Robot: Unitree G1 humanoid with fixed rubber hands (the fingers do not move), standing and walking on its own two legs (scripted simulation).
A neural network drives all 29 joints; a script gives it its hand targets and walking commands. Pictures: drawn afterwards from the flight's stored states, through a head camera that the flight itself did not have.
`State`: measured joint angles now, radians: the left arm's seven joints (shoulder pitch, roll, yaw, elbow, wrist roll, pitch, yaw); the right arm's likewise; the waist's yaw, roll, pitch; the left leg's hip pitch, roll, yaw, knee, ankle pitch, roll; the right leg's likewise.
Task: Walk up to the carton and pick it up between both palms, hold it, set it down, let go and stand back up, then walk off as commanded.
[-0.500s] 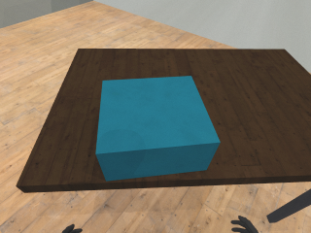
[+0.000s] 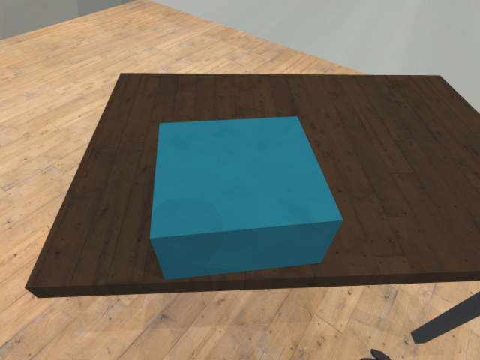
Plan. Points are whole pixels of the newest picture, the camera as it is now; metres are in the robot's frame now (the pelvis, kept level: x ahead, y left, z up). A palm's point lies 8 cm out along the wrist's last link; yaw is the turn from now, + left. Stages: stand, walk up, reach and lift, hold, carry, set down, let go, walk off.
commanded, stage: stand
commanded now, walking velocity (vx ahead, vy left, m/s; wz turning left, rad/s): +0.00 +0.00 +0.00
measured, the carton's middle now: (237, 190) +0.43 +0.04 +0.03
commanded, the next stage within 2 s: walk off in 1.98 s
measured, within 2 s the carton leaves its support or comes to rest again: neither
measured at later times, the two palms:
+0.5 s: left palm out of the picture +0.01 +0.28 -0.13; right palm out of the picture +0.10 -0.25 -0.11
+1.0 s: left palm out of the picture +0.00 +0.28 -0.13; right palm out of the picture +0.09 -0.24 -0.12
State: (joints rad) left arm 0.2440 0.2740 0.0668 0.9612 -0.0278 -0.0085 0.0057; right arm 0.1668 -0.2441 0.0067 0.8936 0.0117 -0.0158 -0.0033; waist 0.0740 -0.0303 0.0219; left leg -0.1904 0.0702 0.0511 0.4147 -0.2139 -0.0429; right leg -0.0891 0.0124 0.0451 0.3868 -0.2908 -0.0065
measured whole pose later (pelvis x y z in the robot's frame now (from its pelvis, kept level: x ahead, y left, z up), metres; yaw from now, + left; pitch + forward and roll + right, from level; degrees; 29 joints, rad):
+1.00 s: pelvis -0.01 +0.00 +0.00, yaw +0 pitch -1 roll +0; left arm 0.24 0.27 0.07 1.04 -0.03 -0.02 0.01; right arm 0.17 -0.24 0.01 0.96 0.01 -0.01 -0.01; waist 0.07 -0.01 0.02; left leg -0.19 0.07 0.05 0.41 -0.20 -0.04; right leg -0.09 0.01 0.05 0.39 -0.27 0.00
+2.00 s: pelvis -0.01 +0.00 +0.00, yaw +0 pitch -1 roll +0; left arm 0.24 0.27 0.07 1.07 -0.03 -0.02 0.01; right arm 0.17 -0.24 0.01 0.99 0.01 -0.01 -0.01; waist 0.07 0.00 0.02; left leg -0.19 0.07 0.05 0.41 -0.20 -0.04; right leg -0.09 0.01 0.05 0.39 -0.27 0.00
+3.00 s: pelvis -0.15 +0.02 -0.03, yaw +1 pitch +2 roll -2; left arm 0.15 0.31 0.06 0.79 -0.03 0.04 0.03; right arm 0.13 -0.35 -0.02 0.80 0.01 0.05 -0.04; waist 0.06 0.06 0.14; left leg -0.38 -0.09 -0.09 0.77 -0.42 0.01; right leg -0.46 0.00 0.02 0.70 -0.26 -0.01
